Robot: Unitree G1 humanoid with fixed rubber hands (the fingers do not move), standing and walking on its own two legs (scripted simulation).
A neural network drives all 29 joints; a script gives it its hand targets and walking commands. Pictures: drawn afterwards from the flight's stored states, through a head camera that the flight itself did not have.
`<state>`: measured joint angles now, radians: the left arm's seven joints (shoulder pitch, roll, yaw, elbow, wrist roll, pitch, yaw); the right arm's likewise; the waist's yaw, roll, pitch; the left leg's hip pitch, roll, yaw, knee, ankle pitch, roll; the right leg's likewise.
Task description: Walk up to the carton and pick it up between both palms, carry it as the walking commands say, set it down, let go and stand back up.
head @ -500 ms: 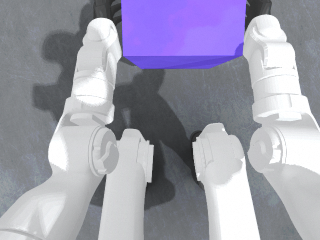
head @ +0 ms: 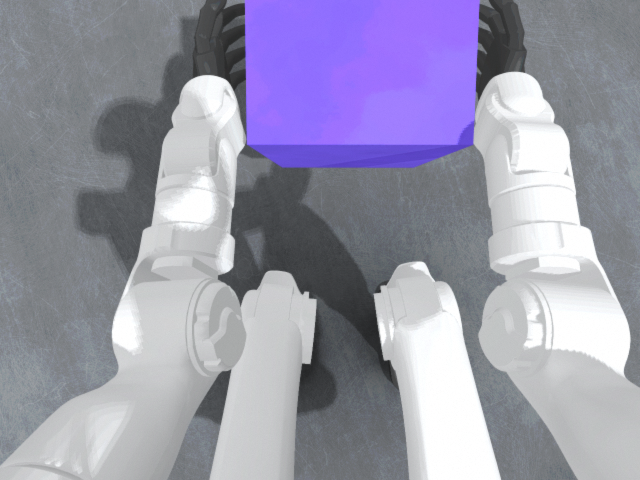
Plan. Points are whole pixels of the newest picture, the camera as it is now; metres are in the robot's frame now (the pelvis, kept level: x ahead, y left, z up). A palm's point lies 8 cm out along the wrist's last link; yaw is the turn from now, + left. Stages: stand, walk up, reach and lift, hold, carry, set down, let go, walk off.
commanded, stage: reach and lift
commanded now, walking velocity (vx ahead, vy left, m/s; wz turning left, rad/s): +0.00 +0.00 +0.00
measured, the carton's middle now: (352, 68) +0.55 -0.04 -0.16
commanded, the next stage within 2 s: none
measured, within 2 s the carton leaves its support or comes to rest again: neither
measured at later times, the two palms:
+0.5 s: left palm (186, 65) +0.51 +0.11 -0.02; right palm (537, 65) +0.49 -0.18 -0.03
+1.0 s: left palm (141, 44) +0.49 +0.12 +0.05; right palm (595, 44) +0.47 -0.17 +0.05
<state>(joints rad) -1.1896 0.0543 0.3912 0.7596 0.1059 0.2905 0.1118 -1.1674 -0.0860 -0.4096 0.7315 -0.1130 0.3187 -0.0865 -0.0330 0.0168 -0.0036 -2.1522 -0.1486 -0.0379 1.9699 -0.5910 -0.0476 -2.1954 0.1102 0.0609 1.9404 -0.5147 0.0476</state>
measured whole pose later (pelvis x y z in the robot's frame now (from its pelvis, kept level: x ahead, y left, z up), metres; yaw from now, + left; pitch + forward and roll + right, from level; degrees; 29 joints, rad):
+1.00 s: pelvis +0.01 +0.00 +0.11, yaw -1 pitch +40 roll +1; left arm -0.97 -0.04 0.45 0.72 0.19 0.31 0.07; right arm -0.95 0.01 -0.45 0.69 -0.19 0.33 -0.06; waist -0.02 0.02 -0.15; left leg -1.77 -0.15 -0.08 1.60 -0.53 -0.04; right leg -1.80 0.13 0.10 1.58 -0.47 0.04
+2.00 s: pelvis +0.06 +0.00 +0.24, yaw -1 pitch +28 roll +1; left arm -0.61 -0.13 0.40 0.64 0.22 0.25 0.05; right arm -0.61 0.11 -0.41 0.63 -0.22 0.28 -0.04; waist -0.03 0.02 -0.18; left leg -1.15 -0.13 -0.12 1.10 -0.44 -0.01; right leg -1.19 0.11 0.14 1.09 -0.39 0.03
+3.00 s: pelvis +0.10 +0.00 +0.34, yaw -1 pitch +5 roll +0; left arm -0.34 -0.17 0.32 0.49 0.27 0.43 0.02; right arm -0.34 0.17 -0.34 0.46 -0.27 0.47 -0.02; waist -0.03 0.01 -0.06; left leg -0.32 -0.08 -0.16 0.50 -0.25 0.01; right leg -0.35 0.07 0.14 0.48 -0.21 0.00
